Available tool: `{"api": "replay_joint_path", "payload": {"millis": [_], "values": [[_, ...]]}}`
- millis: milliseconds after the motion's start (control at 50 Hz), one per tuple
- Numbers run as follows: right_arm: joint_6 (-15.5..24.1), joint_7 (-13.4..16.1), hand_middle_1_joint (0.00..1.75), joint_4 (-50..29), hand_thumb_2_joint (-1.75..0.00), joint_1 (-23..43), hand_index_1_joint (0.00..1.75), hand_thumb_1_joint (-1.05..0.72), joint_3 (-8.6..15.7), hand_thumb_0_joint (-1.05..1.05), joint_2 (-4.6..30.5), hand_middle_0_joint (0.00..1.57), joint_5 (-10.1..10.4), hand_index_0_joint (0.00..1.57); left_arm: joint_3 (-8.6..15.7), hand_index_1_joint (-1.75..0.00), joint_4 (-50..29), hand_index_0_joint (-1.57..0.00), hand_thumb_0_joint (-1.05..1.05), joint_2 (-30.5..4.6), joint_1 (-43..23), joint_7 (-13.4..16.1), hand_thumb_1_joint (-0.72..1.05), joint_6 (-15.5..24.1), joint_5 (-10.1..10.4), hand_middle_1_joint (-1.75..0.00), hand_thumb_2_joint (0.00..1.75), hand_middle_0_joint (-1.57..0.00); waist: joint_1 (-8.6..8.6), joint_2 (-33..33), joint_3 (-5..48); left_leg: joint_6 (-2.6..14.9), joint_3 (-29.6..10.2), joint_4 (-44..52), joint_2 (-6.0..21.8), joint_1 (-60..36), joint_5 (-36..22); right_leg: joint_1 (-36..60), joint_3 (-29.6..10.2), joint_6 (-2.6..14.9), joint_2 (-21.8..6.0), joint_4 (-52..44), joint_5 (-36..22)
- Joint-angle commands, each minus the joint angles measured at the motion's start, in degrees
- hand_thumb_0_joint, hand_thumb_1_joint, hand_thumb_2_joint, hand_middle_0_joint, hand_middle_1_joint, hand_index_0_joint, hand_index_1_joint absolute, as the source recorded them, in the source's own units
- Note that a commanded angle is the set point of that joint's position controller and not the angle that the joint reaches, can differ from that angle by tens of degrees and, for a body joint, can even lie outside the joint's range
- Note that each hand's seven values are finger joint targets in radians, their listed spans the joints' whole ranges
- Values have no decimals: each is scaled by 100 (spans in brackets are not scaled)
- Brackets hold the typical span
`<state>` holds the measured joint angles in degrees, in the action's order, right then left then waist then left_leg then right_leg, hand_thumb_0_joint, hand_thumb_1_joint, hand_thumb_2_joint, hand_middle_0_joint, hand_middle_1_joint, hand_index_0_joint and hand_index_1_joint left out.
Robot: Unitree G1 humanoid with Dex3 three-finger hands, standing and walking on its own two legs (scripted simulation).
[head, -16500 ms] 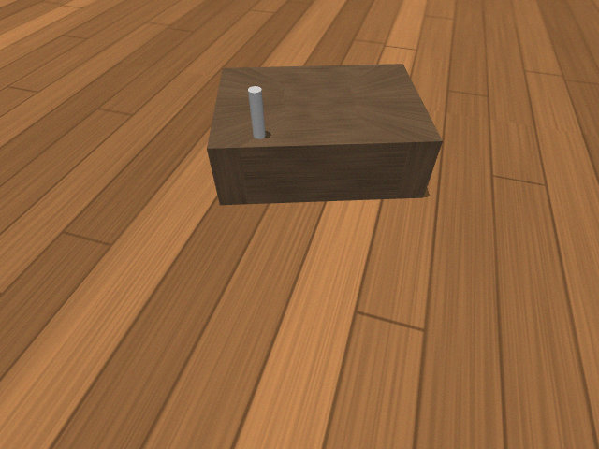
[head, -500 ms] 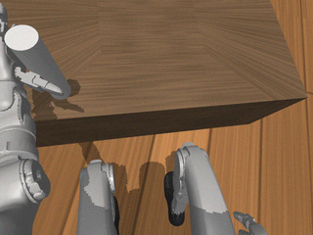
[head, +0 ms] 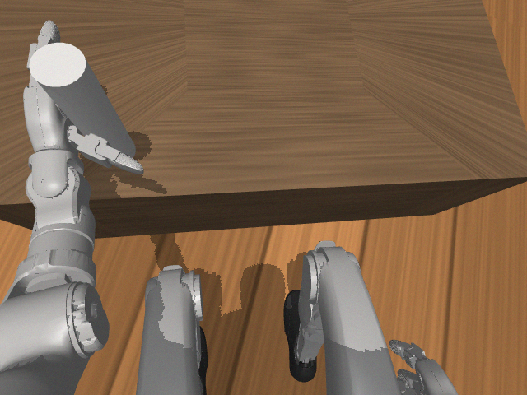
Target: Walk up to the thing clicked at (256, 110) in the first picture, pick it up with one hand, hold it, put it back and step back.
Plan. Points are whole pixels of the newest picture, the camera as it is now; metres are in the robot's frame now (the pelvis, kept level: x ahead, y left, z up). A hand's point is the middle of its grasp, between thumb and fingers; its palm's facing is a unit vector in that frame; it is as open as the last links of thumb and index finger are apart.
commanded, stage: close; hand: left
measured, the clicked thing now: (95, 117) +0.50 +0.19 -0.01
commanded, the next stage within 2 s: settle in 0.84 s
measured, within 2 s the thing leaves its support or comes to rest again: leaves its support in 1.30 s
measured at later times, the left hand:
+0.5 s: hand (107, 115) +0.51 +0.18 -0.02, palm faces +0.09 -1.00 -0.02, open 11.9 cm
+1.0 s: hand (107, 111) +0.52 +0.18 -0.02, palm faces +0.09 -1.00 +0.00, open 7.5 cm
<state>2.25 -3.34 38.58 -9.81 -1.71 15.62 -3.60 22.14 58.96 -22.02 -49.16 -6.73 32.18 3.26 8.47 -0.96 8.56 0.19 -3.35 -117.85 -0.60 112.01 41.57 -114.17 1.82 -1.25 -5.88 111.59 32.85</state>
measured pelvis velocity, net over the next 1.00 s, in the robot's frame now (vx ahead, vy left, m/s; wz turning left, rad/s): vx -0.01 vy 0.00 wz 0.00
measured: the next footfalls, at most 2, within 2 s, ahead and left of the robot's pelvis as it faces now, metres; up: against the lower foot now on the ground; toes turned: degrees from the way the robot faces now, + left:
none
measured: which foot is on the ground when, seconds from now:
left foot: down 0.00-1.00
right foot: down 0.00-1.00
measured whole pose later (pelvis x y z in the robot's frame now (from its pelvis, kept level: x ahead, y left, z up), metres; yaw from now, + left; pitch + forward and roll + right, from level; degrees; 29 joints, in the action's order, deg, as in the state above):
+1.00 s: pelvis -0.01 +0.00 -0.03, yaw +0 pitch +35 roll -5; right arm 0.2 -3.9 38.5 -10.5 -2.9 15.9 -4.3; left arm 22.4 65.7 -24.5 -55.0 -5.4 34.6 0.9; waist 10.3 -0.3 7.7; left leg 0.6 -3.3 -122.5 -1.2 116.7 40.5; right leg -118.4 1.3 -1.6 -6.1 115.7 31.7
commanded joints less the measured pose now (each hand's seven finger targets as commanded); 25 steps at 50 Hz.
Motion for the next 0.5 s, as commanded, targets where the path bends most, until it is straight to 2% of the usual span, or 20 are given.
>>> {"api": "replay_joint_path", "payload": {"millis": [0,20,60,80,120,160,180,200,220,240,260,300,340,380,400,420,440,460,480], "values": [[28,98,30,-202,-90,-1091,30,-93,446,0,1142,20,-2,20,-106,-26,-1195,-34,0,-886,-2100,-98,-53,428,6,-27,16,-32,196,-769,3906,78,192,1601,-125,-2200,-1332,2602,111,344,282,-1009,-1030],[15,104,30,-211,-90,-1063,30,-93,443,0,1139,20,0,20,-70,-29,-1165,-37,0,-956,-2018,-100,-52,416,6,-30,17,-36,161,-750,3900,84,208,1600,-129,-2108,-1275,2662,109,342,288,-1002,-980],[3,107,30,-222,-90,-1069,30,-93,441,0,1120,20,8,20,-134,-30,-1158,-38,0,-843,-2083,-85,-50,417,18,-32,19,-37,217,-658,3856,86,172,1602,-123,-2121,-1230,2626,123,336,289,-1016,-942],[3,106,30,-213,-90,-1043,30,-92,427,0,1108,20,1,20,-84,-32,-1188,-40,0,-832,-2057,-67,-48,422,38,-33,21,-39,159,-655,3886,83,183,1564,-120,-2164,-1335,2601,108,338,270,-984,-1031],[-20,99,30,-212,-90,-1055,30,-92,426,0,1112,20,-4,20,-142,-36,-1122,-45,0,-750,-1994,-43,-45,415,26,-38,25,-44,169,-710,3842,62,162,1611,-126,-2159,-1372,2603,131,349,264,-942,-1044],[-30,99,30,-204,-90,-1044,30,-92,425,0,1122,20,14,20,-47,-39,-926,-48,0,-835,-1982,6,-43,405,1,-40,27,-46,178,-673,3604,60,103,1632,-108,-2134,-1229,2335,144,350,260,-930,-895],[-31,94,30,-211,-90,-1030,30,-92,432,0,1116,20,-1,20,-123,-40,-1019,-49,0,-820,-2108,12,-39,435,-22,-42,29,-48,235,-677,3626,72,144,1615,-108,-2030,-1128,2380,135,343,275,-946,-813],[-41,101,30,-206,-90,-1038,30,-92,422,0,1127,20,-14,20,-62,-43,-1070,-52,0,-946,-2224,46,-36,467,-39,-45,32,-51,212,-688,3654,83,164,1576,-120,-1981,-1115,2433,124,337,266,-941,-831],[-47,98,30,-206,-90,-1020,30,-92,414,0,1106,20,-25,20,-26,-45,-908,-54,0,-915,-2105,68,-34,466,-48,-46,33,-52,200,-563,3676,98,190,1522,-122,-1923,-1119,2497,113,327,279,-958,-851],[-38,95,30,-239,-90,-957,30,-92,396,0,1078,20,-20,20,-142,-47,-903,-56,0,-827,-2181,65,-34,480,-44,-48,34,-55,243,-580,3497,114,196,1568,-141,-1782,-872,2409,110,324,268,-999,-640],[-39,97,30,-223,-90,-1009,30,-92,407,0,1097,20,-34,20,-17,-49,-930,-58,0,-977,-2230,106,-30,501,-51,-51,37,-57,227,-551,3650,124,236,1507,-140,-1771,-910,2539,96,306,281,-1004,-695],[-43,89,30,-227,-89,-976,30,-91,387,0,1087,20,-47,20,-154,-52,-906,-62,0,-912,-2292,112,-23,524,-101,-54,40,-61,241,-680,3519,110,215,1557,-138,-1817,-807,2387,107,314,264,-988,-581],[-57,86,30,-198,-89,-1011,30,-91,401,0,1137,20,-47,20,-64,-56,-644,-67,0,-948,-2050,112,-15,513,-117,-57,44,-65,211,-626,3634,90,168,1540,-130,-1941,-968,2316,140,322,269,-907,-698],[-55,75,30,-228,-89,-1001,30,-91,392,0,1138,20,-49,20,-153,-59,-939,-69,0,-936,-2424,100,-10,575,-117,-60,48,-68,229,-875,3658,47,96,1598,-112,-2080,-968,2106,163,347,254,-799,-682],[-60,84,30,-238,-89,-956,30,-91,399,0,1153,20,-52,20,-188,-60,-868,-71,0,-964,-2460,94,-7,566,-137,-62,49,-70,276,-910,3599,61,91,1597,-118,-2065,-831,2043,161,339,244,-817,-578],[-59,82,30,-243,-89,-1033,30,-91,427,0,1178,20,-57,20,-105,-61,-807,-73,0,-978,-2444,128,-5,553,-127,-63,50,-72,283,-788,3670,80,133,1550,-124,-2018,-813,2162,155,321,252,-873,-588],[-59,77,30,-249,-89,-1000,30,-91,379,0,1144,20,-46,20,-178,-63,-907,-75,0,-913,-2561,132,-2,569,-98,-64,52,-74,294,-806,3579,71,89,1579,-122,-1947,-751,2088,171,327,243,-828,-547],[-67,81,30,-220,-89,-1060,30,-91,389,0,1162,20,-44,20,-88,-66,-737,-77,0,-1002,-2416,135,-1,548,-86,-67,54,-76,292,-736,3667,85,151,1512,-133,-1890,-840,2259,162,312,257,-843,-613],[-67,80,30,-225,-89,-1035,30,-90,370,0,1154,20,-53,20,-158,-68,-746,-80,0,-919,-2405,110,4,546,-85,-70,56,-79,287,-756,3711,75,150,1496,-131,-1934,-973,2236,164,321,249,-792,-721]]}}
